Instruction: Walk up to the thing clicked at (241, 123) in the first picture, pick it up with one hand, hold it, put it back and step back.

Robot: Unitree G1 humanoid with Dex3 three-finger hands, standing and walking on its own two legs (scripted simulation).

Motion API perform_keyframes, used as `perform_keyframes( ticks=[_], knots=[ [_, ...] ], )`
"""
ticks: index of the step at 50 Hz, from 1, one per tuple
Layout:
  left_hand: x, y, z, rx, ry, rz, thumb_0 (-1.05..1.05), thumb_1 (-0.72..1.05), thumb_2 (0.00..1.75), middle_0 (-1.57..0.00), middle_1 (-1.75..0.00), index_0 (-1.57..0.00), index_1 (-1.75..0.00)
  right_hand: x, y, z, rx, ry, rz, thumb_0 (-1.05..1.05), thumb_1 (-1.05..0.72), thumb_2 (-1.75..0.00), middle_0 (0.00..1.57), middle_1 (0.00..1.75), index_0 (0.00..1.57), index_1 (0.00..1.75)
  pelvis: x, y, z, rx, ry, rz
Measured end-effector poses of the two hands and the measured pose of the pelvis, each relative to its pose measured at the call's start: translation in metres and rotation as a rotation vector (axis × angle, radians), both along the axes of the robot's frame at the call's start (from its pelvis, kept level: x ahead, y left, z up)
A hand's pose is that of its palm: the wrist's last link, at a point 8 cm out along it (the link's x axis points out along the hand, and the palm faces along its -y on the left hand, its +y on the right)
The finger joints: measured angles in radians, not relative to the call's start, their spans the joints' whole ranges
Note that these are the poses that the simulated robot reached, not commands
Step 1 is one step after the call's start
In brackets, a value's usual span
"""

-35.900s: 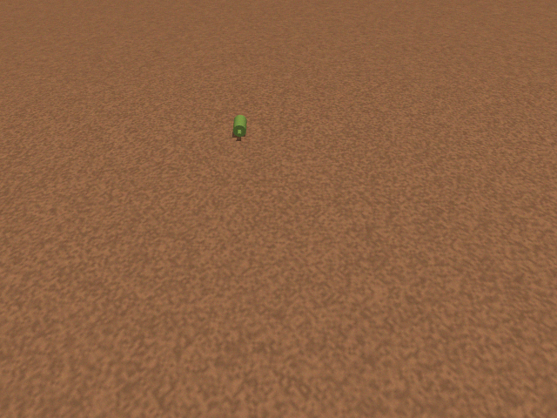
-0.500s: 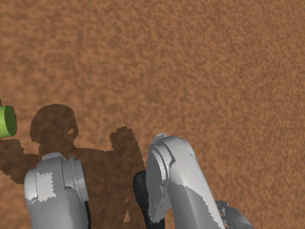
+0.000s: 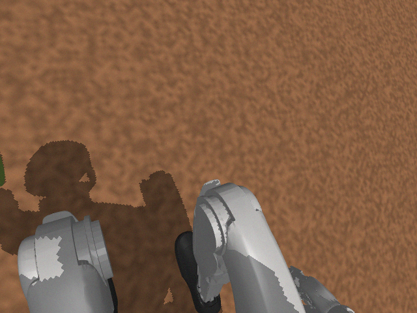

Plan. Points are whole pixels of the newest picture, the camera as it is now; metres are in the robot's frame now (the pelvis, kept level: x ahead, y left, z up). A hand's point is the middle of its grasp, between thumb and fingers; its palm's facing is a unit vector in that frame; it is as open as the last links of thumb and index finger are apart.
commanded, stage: open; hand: left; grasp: from above
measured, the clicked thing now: out of the picture +0.40 +0.38 -0.25
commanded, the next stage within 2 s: withdraw in 0.90 s
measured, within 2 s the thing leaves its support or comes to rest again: rests again in 0.28 s
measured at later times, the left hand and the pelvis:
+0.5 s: hand out of the picture +0.39 +0.37 -0.22, palm faces -0.45 -0.13 -0.89, open 12.5 cm; pelvis +0.00 +0.00 +0.00, yaw -1 degrees
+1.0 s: hand out of the picture +0.39 +0.36 -0.22, palm faces -0.46 -0.15 -0.88, open 13.9 cm; pelvis +0.00 +0.00 +0.01, yaw -1 degrees
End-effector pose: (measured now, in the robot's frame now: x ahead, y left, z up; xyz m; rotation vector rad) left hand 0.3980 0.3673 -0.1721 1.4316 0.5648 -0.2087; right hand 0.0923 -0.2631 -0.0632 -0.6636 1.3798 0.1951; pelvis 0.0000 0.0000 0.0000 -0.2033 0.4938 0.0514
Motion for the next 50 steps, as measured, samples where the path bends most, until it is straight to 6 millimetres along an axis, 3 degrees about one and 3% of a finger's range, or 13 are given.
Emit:
perform_keyframes(
  ticks=[13,32,50],
  knots=[
    [-0.003,-0.001,0.0,-0.011,-0.003,-0.011,-0.01,-0.1,0.66,-0.47,-0.71,-0.51,-0.71,-0.015,-0.001,0.007,-0.016,0.027,0.009,0.0,-0.89,-0.89,0.21,0.3,0.2,0.3,-0.003,0.0,0.001,-0.007,-0.017,-0.005],
    [-0.002,0.005,0.007,0.012,0.0,0.007,0.0,-0.37,0.93,-0.17,-0.95,-0.19,-0.95,0.0,0.009,0.01,0.011,-0.023,0.047,0.0,-0.89,-0.89,0.21,0.3,0.2,0.3,-0.004,0.002,0.004,-0.016,-0.011,-0.001],
    [0.002,0.0,0.006,-0.01,-0.013,-0.023,0.0,-0.48,1.01,-0.09,-1.02,-0.09,-1.02,-0.013,0.006,0.014,-0.004,0.017,0.038,0.0,-0.89,-0.89,0.21,0.3,0.2,0.3,-0.005,0.002,0.005,-0.022,-0.018,-0.005]
  ],
)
